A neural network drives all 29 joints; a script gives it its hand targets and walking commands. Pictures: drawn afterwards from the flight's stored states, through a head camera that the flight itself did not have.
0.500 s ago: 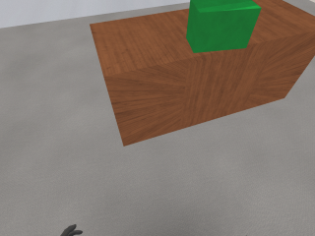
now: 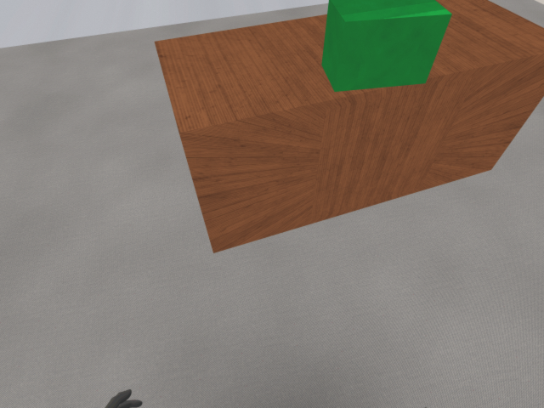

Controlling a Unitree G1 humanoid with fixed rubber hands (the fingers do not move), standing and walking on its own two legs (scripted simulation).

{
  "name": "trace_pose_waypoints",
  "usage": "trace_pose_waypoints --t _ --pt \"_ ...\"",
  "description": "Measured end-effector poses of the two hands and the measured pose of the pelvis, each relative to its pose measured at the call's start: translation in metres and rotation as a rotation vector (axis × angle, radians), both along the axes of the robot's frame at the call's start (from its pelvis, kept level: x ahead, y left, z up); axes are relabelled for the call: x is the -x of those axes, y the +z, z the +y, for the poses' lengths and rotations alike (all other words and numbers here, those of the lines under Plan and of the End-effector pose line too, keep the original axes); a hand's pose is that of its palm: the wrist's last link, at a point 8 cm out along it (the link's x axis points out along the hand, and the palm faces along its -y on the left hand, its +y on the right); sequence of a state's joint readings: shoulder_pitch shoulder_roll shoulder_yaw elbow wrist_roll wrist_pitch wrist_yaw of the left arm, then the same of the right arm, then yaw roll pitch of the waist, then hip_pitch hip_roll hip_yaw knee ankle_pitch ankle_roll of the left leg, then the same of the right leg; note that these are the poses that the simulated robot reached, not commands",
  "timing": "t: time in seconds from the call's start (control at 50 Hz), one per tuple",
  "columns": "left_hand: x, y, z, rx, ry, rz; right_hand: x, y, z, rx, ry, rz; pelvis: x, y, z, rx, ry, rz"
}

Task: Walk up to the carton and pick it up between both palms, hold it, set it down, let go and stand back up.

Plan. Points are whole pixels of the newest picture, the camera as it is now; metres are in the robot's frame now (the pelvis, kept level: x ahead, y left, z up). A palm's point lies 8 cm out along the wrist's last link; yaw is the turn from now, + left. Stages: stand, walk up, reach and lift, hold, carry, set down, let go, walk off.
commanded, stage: stand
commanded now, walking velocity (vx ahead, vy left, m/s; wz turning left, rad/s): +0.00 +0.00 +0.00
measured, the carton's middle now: (379, 42) +1.11 -0.31 -0.01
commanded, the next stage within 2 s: none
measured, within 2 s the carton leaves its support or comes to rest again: neither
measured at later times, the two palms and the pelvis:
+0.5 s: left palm out of the picture +0.09 +0.27 -0.11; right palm out of the picture +0.07 -0.24 -0.13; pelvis +0.00 +0.00 +0.00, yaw +0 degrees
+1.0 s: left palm out of the picture +0.09 +0.27 -0.11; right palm out of the picture +0.07 -0.24 -0.13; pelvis +0.00 +0.00 +0.00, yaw +0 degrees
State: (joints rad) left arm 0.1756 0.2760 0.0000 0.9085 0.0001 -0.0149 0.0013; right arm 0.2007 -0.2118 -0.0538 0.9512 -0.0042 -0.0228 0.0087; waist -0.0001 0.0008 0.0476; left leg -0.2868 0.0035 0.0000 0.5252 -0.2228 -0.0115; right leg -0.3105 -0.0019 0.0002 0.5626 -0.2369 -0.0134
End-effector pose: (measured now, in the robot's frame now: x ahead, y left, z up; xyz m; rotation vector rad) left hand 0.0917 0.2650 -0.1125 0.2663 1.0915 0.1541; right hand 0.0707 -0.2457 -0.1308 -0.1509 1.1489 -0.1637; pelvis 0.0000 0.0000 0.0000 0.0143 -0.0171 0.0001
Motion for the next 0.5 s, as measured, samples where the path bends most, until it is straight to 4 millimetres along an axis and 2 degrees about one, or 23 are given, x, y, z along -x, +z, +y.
trace_pose_waypoints --t 0.5 --pt "-0.0011 -0.0002 0.0011 0.002 0.002 0.006 -0.0024 0.001 0.0013 0.0 0.002 0.003 -0.0029 0.0009 0.0011 0.001 0.0 -0.001"
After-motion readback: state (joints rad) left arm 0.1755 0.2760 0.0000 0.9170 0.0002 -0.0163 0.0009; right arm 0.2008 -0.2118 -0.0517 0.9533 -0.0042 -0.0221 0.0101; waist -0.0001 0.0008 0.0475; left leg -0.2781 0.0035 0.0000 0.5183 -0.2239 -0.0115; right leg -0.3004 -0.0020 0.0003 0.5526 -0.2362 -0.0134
